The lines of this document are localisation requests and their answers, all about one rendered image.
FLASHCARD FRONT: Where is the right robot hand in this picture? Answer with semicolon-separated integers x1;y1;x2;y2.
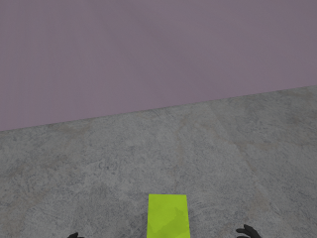
236;224;262;238

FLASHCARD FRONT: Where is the carton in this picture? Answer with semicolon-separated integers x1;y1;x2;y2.
147;193;190;238

